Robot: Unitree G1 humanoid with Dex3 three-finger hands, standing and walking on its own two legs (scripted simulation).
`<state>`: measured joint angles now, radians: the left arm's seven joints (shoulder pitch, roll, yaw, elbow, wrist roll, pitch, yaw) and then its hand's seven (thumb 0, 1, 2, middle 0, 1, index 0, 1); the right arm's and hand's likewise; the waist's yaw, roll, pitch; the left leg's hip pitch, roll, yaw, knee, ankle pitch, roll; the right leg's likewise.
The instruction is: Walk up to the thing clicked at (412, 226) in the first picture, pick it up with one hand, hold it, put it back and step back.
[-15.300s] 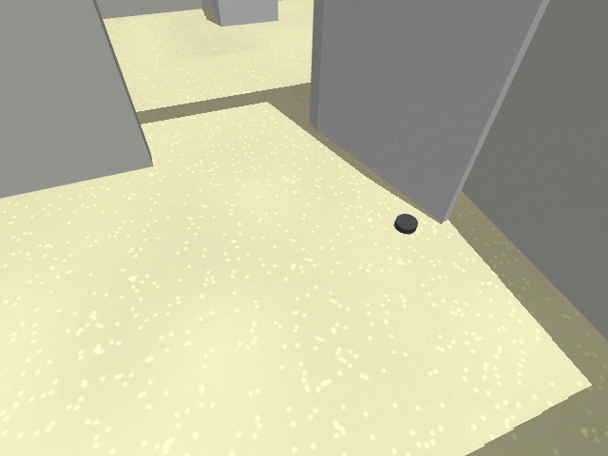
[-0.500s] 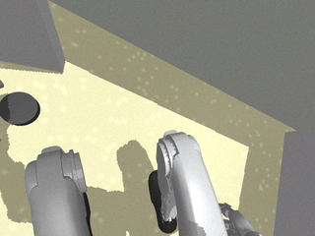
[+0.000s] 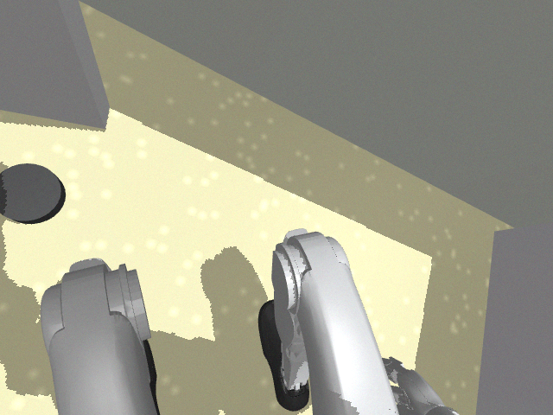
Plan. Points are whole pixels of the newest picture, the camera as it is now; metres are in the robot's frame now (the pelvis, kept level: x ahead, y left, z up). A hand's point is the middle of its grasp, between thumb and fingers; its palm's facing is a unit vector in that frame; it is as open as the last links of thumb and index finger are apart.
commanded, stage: rise first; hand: left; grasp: from above
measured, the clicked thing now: (30, 194) +0.45 +0.32 -0.29
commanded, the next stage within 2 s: approach in 0.52 s
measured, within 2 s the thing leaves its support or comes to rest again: neither
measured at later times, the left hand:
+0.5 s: hand out of the picture +0.40 +0.36 -0.17, palm faces -0.44 -0.11 -0.89, open 14.2 cm
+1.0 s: hand (31, 176) +0.45 +0.28 -0.18, palm faces -0.40 -0.09 -0.91, open 14.0 cm
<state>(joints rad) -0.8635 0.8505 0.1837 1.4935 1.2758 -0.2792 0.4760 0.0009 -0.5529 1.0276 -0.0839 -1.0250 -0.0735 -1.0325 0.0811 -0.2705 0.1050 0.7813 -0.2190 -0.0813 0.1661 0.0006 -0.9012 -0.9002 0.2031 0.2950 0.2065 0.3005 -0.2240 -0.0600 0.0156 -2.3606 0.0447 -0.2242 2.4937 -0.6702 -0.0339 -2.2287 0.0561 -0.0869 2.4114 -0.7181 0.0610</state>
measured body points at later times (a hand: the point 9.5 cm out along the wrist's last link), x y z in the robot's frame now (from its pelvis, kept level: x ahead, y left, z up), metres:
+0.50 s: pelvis -0.01 +0.00 +0.00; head +0.22 +0.10 +0.38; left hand +0.42 +0.36 -0.12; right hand +0.08 -0.27 -0.09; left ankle +0.07 +0.14 -0.27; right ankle +0.10 -0.13 -0.27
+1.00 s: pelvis -0.01 +0.00 +0.00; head +0.23 +0.09 +0.37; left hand +0.46 +0.29 -0.13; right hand +0.06 -0.27 -0.09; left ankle +0.07 +0.14 -0.27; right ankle +0.10 -0.13 -0.27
